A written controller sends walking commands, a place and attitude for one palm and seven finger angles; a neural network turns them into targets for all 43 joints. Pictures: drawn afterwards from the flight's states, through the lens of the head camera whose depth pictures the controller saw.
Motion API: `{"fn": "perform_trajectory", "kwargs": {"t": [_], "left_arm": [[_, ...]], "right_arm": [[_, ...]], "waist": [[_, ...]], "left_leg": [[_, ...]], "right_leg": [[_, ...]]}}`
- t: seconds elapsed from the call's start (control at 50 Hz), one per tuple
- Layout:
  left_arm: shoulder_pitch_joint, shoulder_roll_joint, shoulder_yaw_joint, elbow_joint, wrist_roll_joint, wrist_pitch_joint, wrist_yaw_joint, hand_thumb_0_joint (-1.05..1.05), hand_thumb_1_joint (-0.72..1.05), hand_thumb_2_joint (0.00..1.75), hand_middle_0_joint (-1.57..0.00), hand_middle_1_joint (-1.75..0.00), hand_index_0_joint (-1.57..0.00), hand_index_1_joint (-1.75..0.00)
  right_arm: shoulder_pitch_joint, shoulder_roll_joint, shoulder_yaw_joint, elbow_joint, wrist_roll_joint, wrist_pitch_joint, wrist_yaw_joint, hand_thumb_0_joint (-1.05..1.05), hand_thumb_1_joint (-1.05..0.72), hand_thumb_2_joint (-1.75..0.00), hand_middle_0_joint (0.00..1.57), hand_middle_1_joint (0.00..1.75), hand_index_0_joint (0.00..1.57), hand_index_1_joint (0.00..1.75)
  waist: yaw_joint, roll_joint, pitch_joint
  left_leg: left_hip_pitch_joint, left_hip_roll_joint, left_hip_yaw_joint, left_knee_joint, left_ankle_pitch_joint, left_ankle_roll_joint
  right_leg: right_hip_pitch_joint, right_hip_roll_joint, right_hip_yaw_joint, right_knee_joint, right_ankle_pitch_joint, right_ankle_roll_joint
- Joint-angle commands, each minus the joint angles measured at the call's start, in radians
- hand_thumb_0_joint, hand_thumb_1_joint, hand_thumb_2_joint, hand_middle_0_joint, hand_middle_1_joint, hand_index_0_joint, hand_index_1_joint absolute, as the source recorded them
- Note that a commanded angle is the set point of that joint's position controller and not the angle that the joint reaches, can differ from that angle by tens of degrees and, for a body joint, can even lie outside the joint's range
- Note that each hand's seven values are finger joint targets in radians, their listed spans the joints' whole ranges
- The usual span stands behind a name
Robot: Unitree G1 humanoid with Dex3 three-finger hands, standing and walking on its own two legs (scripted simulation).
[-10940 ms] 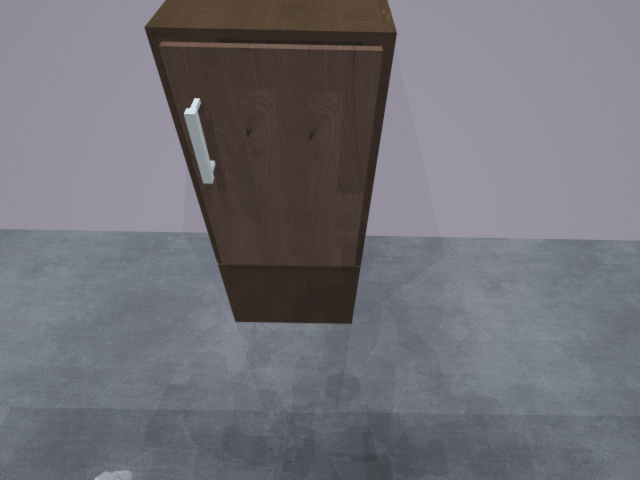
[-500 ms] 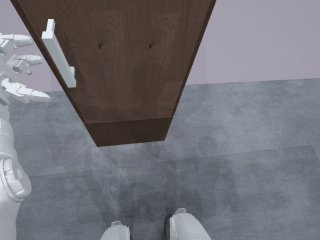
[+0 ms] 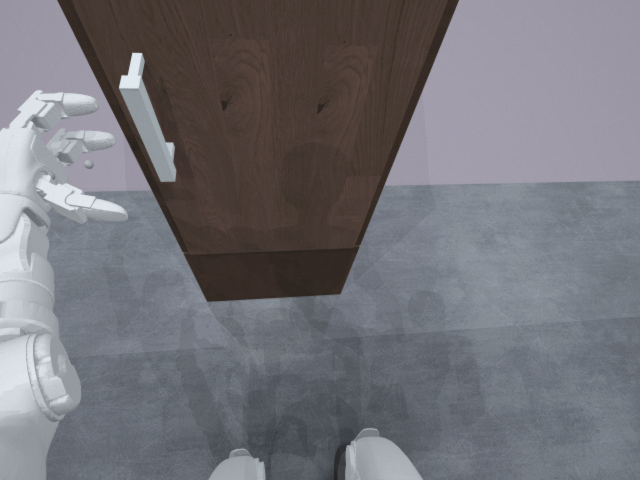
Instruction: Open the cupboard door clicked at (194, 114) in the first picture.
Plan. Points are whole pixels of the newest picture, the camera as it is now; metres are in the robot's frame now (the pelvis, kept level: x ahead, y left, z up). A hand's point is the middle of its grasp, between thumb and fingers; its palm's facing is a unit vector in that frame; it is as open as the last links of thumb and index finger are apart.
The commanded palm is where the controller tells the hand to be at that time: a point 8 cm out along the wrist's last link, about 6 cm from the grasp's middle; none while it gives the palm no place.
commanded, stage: move the hooked fingers beside the handle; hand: left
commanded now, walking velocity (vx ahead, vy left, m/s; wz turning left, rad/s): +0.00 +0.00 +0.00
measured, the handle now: (154, 123) +0.53 +0.19 +0.08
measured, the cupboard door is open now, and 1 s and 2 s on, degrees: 0 0 0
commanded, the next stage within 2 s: slide the fingers in behind the handle in 0.10 s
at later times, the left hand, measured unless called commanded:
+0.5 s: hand (109, 160) +0.48 +0.23 +0.07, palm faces -0.01 -1.00 +0.00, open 14.0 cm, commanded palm +0.45 +0.27 +0.07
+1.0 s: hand (145, 160) +0.48 +0.19 +0.07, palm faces +0.00 -1.00 -0.01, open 14.0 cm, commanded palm +0.45 +0.24 +0.07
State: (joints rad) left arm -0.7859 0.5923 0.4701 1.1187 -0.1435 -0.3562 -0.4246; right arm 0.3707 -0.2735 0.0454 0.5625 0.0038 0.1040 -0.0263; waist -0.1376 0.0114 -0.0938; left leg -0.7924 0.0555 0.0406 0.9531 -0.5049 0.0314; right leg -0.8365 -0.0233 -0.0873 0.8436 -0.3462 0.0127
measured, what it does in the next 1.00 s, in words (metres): stands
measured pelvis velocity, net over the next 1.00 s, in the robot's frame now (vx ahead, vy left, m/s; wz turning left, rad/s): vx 0.00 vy -0.01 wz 0.00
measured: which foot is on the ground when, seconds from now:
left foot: down 0.00-1.00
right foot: down 0.00-1.00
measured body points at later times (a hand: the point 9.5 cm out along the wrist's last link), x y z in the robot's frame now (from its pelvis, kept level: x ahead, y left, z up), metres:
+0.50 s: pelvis -0.01 +0.00 +0.00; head +0.12 +0.02 +0.43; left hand +0.47 +0.29 +0.07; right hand +0.00 -0.27 -0.11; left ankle -0.04 +0.09 -0.69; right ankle +0.03 -0.14 -0.69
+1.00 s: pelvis +0.00 -0.01 +0.00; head +0.11 +0.01 +0.43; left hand +0.47 +0.25 +0.08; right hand +0.02 -0.27 -0.11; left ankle -0.04 +0.09 -0.69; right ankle +0.03 -0.14 -0.69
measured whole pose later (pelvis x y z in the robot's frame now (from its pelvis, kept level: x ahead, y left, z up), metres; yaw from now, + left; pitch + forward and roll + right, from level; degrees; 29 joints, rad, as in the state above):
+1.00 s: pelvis +0.00 -0.01 +0.00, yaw +0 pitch +19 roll -2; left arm -0.81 0.46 0.38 1.09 -0.12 -0.39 -0.29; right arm 0.38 -0.26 0.03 0.59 0.00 0.08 -0.01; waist -0.14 0.02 -0.10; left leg -0.80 0.05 0.04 0.96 -0.50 0.03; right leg -0.85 -0.03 -0.08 0.87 -0.35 0.01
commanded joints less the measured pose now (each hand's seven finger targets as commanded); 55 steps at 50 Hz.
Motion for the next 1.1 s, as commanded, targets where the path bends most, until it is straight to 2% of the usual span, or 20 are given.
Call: {"fn": "perform_trajectory", "kwargs": {"t": [0.0,0.06,0.16,0.22,0.24,0.26,0.34,0.36,0.46,0.54,0.56,0.6,0.66,0.7,0.74,0.84,0.88,0.92,1.0,1.08], "left_arm": [[-0.44,0.306,0.042,-0.212,-0.017,-0.087,0.007,0.0,-0.5,0.3,-0.3,-1.2,-0.3,-1.2],[-0.45,0.293,0.028,-0.197,-0.026,-0.087,-0.007,0.0,-0.5,0.3,-0.3,-1.2,-0.3,-1.2],[-0.44,0.368,0.061,-0.137,-0.007,-0.065,-0.016,0.0,-0.5,0.3,-0.3,-1.2,-0.3,-1.2],[-0.446,0.336,0.041,-0.179,-0.015,-0.077,-0.023,0.0,-0.5,0.3,-0.3,-1.2,-0.3,-1.2],[-0.458,0.287,0.01,-0.187,-0.027,-0.083,-0.028,0.0,-0.5,0.3,-0.3,-1.2,-0.3,-1.2],[-0.47,0.309,0.027,-0.212,-0.03,-0.089,-0.028,0.0,-0.5,0.3,-0.3,-1.2,-0.3,-1.2],[-0.465,0.243,-0.012,-0.167,-0.033,-0.065,-0.014,0.0,-0.5,0.3,-0.3,-1.2,-0.3,-1.2],[-0.47,0.29,0.02,-0.156,-0.023,-0.059,-0.003,0.0,-0.5,0.3,-0.3,-1.2,-0.3,-1.2],[-0.468,0.297,0.032,-0.221,-0.001,-0.078,0.044,0.0,-0.5,0.3,-0.3,-1.2,-0.3,-1.2],[-0.41,0.265,0.031,-0.215,-0.01,-0.082,0.061,0.0,-0.5,0.3,-0.3,-1.2,-0.3,-1.2],[-0.432,0.236,0.002,-0.215,-0.007,-0.077,0.062,0.0,-0.5,0.3,-0.3,-1.2,-0.3,-1.2],[-0.407,0.251,0.019,-0.203,-0.001,-0.071,0.072,0.0,-0.5,0.3,-0.3,-1.2,-0.3,-1.2],[-0.403,0.231,0.011,-0.252,-0.005,-0.079,0.08,0.0,-0.5,0.3,-0.3,-1.2,-0.3,-1.2],[-0.396,0.168,-0.028,-0.247,-0.006,-0.081,0.086,0.0,-0.5,0.3,-0.3,-1.2,-0.3,-1.2],[-0.431,0.139,-0.046,-0.232,-0.014,-0.084,0.097,0.0,-0.5,0.3,-0.3,-1.2,-0.3,-1.2],[-0.448,0.155,-0.032,-0.239,0.005,-0.099,0.123,0.0,-0.5,0.3,-0.3,-1.2,-0.3,-1.2],[-0.465,0.116,-0.064,-0.262,0.01,-0.107,0.131,0.0,-0.5,0.3,-0.3,-1.2,-0.3,-1.2],[-0.454,0.092,-0.074,-0.246,0.006,-0.107,0.141,0.0,-0.5,0.3,-0.3,-1.2,-0.3,-1.2],[-0.456,0.133,-0.045,-0.201,0.02,-0.099,0.157,0.0,-0.5,0.3,-0.3,-1.2,-0.3,-1.2],[-0.467,0.136,-0.042,-0.25,0.025,-0.116,0.168,0.0,-0.5,0.3,-0.3,-1.2,-0.3,-1.2]], "right_arm": [[0.164,-0.192,-0.072,-0.033,-0.004,-0.019,-0.016,0.0,-0.9,-0.9,0.2,0.3,0.2,0.3],[0.16,-0.191,-0.069,-0.028,-0.002,-0.023,-0.019,0.0,-0.9,-0.9,0.2,0.3,0.2,0.3],[0.161,-0.199,-0.06,-0.035,0.0,-0.023,-0.026,0.0,-0.9,-0.9,0.2,0.3,0.2,0.3],[0.161,-0.196,-0.063,-0.042,-0.001,-0.029,-0.023,0.0,-0.9,-0.9,0.2,0.3,0.2,0.3],[0.165,-0.193,-0.064,-0.045,-0.003,-0.031,-0.022,0.0,-0.9,-0.9,0.2,0.3,0.2,0.3],[0.168,-0.198,-0.069,-0.033,-0.003,-0.031,-0.021,0.0,-0.9,-0.9,0.2,0.3,0.2,0.3],[0.177,-0.196,-0.068,-0.024,-0.003,-0.033,-0.02,0.0,-0.9,-0.9,0.2,0.3,0.2,0.3],[0.179,-0.2,-0.068,-0.019,-0.003,-0.031,-0.02,0.0,-0.9,-0.9,0.2,0.3,0.2,0.3],[0.186,-0.191,-0.07,-0.03,-0.008,-0.034,-0.013,0.0,-0.9,-0.9,0.2,0.3,0.2,0.3],[0.185,-0.188,-0.072,-0.037,-0.009,-0.033,-0.007,0.0,-0.9,-0.9,0.2,0.3,0.2,0.3],[0.178,-0.184,-0.071,-0.034,-0.005,-0.033,-0.005,0.0,-0.9,-0.9,0.2,0.3,0.2,0.3],[0.18,-0.186,-0.073,-0.035,-0.006,-0.032,-0.003,0.0,-0.9,-0.9,0.2,0.3,0.2,0.3],[0.177,-0.181,-0.076,-0.042,-0.005,-0.031,-0.001,0.0,-0.9,-0.9,0.2,0.3,0.2,0.3],[0.174,-0.174,-0.078,-0.04,-0.005,-0.031,0.002,0.0,-0.9,-0.9,0.2,0.3,0.2,0.3],[0.178,-0.176,-0.078,-0.031,-0.006,-0.033,0.001,0.0,-0.9,-0.9,0.2,0.3,0.2,0.3],[0.176,-0.173,-0.079,-0.024,-0.01,-0.04,0.002,0.0,-0.9,-0.9,0.2,0.3,0.2,0.3],[0.169,-0.164,-0.08,-0.021,-0.01,-0.042,0.007,0.0,-0.9,-0.9,0.2,0.3,0.2,0.3],[0.164,-0.164,-0.08,-0.02,-0.01,-0.045,0.01,0.0,-0.9,-0.9,0.2,0.3,0.2,0.3],[0.164,-0.167,-0.077,-0.019,-0.008,-0.043,0.007,0.0,-0.9,-0.9,0.2,0.3,0.2,0.3],[0.162,-0.163,-0.078,-0.027,-0.01,-0.047,0.008,0.0,-0.9,-0.9,0.2,0.3,0.2,0.3]], "waist": [[-0.013,0.145,-0.441],[-0.019,0.144,-0.454],[-0.016,0.128,-0.41],[-0.014,0.144,-0.449],[-0.024,0.152,-0.456],[-0.02,0.167,-0.476],[-0.034,0.139,-0.421],[-0.024,0.145,-0.42],[-0.008,0.166,-0.484],[-0.002,0.129,-0.468],[-0.014,0.136,-0.447],[-0.003,0.129,-0.433],[0.001,0.139,-0.47],[-0.004,0.14,-0.448],[-0.027,0.079,-0.409],[-0.009,0.117,-0.438],[-0.014,0.146,-0.463],[-0.016,0.125,-0.456],[-0.016,0.074,-0.419],[-0.008,0.109,-0.491]], "left_leg": [[0.273,-0.022,-0.085,-0.1,0.566,-0.022],[0.254,-0.026,-0.078,-0.095,0.544,-0.017],[0.162,-0.032,-0.069,-0.101,0.462,-0.008],[0.191,-0.032,-0.072,-0.102,0.463,-0.01],[0.22,-0.029,-0.077,-0.098,0.49,-0.012],[0.248,-0.025,-0.082,-0.096,0.499,-0.016],[0.23,-0.026,-0.084,-0.101,0.477,-0.012],[0.215,-0.027,-0.083,-0.103,0.457,-0.014],[0.247,-0.027,-0.086,-0.101,0.516,-0.02],[0.234,-0.026,-0.079,-0.103,0.532,-0.017],[0.229,-0.025,-0.076,-0.108,0.514,-0.017],[0.215,-0.027,-0.073,-0.116,0.492,-0.016],[0.248,-0.025,-0.072,-0.11,0.554,-0.019],[0.262,-0.023,-0.074,-0.111,0.566,-0.021],[0.245,-0.022,-0.077,-0.111,0.536,-0.016],[0.253,-0.028,-0.08,-0.107,0.542,-0.021],[0.284,-0.027,-0.079,-0.102,0.566,-0.026],[0.269,-0.029,-0.074,-0.102,0.543,-0.024],[0.19,-0.037,-0.068,-0.108,0.475,-0.016],[0.223,-0.039,-0.065,-0.102,0.507,-0.016]], "right_leg": [[0.234,0.063,0.037,-0.025,0.323,-0.035],[0.253,0.062,0.044,-0.026,0.339,-0.034],[0.276,0.058,0.05,-0.022,0.323,-0.035],[0.276,0.059,0.05,-0.024,0.311,-0.036],[0.254,0.063,0.044,-0.02,0.314,-0.039],[0.236,0.062,0.044,-0.024,0.302,-0.036],[0.202,0.063,0.035,-0.03,0.276,-0.036],[0.206,0.061,0.038,-0.031,0.264,-0.035],[0.235,0.061,0.039,-0.019,0.302,-0.038],[0.261,0.064,0.039,-0.02,0.328,-0.039],[0.247,0.063,0.039,-0.025,0.32,-0.034],[0.259,0.062,0.039,-0.029,0.31,-0.036],[0.269,0.062,0.04,-0.023,0.349,-0.036],[0.249,0.063,0.036,-0.026,0.342,-0.035],[0.236,0.064,0.032,-0.029,0.329,-0.033],[0.242,0.059,0.036,-0.017,0.328,-0.037],[0.229,0.057,0.037,-0.016,0.336,-0.034],[0.234,0.058,0.039,-0.019,0.333,-0.032],[0.271,0.054,0.045,-0.017,0.334,-0.032],[0.297,0.053,0.052,-0.009,0.365,-0.033]]}}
